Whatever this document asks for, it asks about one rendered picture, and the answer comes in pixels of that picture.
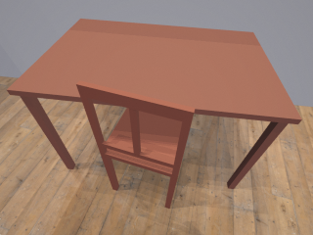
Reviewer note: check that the chair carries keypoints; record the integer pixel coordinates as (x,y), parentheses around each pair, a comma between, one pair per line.
(151,134)

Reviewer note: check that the table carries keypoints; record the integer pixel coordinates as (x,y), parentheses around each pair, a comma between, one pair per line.
(219,72)

